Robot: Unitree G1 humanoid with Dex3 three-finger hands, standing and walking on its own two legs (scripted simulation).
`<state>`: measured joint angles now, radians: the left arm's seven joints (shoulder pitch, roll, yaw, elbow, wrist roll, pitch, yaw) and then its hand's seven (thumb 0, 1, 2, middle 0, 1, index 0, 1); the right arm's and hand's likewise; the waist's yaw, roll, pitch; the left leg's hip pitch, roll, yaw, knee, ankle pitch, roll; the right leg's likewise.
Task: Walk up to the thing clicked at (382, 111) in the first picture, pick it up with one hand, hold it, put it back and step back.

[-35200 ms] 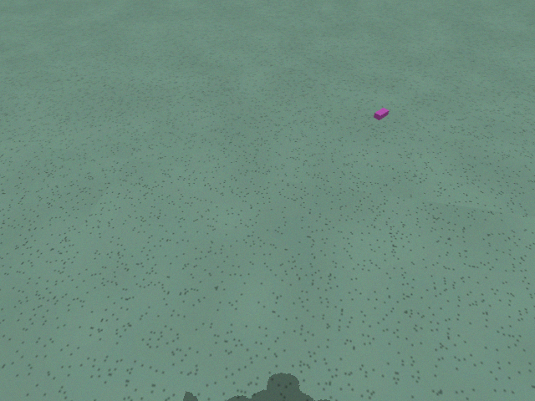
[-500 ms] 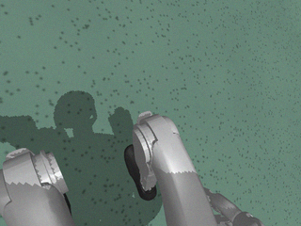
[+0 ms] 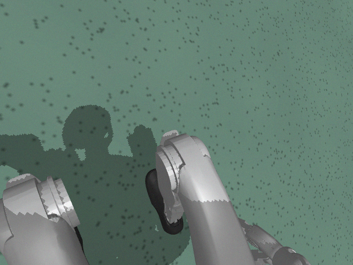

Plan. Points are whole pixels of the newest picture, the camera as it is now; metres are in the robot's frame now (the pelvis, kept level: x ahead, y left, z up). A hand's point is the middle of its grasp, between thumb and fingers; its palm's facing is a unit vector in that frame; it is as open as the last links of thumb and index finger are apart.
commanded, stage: close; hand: left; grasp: from above
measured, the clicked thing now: out of the picture +0.45 +0.32 -0.29
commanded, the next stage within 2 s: settle in 0.06 s
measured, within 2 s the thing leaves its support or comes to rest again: leaves its support in 0.44 s
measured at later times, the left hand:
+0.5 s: hand out of the picture +0.44 +0.32 -0.24, palm faces -0.41 -0.13 -0.90, open 7.2 cm
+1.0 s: hand out of the picture +0.43 +0.33 -0.15, palm faces -0.44 -0.09 -0.90, open 7.2 cm
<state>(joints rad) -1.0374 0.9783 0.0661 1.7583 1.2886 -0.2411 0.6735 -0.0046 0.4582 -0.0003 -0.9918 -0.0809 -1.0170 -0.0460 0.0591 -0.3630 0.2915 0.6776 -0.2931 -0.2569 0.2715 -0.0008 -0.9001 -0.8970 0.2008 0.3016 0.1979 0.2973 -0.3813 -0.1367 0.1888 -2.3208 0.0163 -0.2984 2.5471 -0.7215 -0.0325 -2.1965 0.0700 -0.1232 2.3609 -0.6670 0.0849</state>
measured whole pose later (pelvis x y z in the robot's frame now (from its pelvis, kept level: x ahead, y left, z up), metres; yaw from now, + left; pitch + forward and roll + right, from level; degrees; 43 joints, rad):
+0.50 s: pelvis +0.00 +0.00 +0.00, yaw +0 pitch +28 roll -14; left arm -1.00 0.96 0.11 1.63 1.27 -0.21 0.61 0.00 0.42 0.00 -1.04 -0.07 -1.06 -0.05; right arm 0.10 -0.35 0.27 0.68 -0.28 -0.24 0.27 0.00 -0.92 -0.90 0.20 0.30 0.20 0.30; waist -0.37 -0.12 0.17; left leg -2.33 0.01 -0.30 2.54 -0.72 -0.04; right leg -2.21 0.06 -0.12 2.36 -0.67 0.08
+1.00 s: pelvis +0.00 -0.01 +0.02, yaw +5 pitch +32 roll -11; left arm -0.95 0.75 0.03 1.38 1.24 -0.18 0.34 -0.01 0.41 0.02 -1.04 -0.06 -1.05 -0.05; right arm 0.13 -0.31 0.11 0.67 -0.15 -0.08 0.22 0.00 -0.92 -0.90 0.20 0.30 0.20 0.30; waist -0.25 0.00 -0.02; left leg -2.34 0.00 -0.20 2.43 -0.67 -0.03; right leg -2.23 0.02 -0.06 2.32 -0.67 0.06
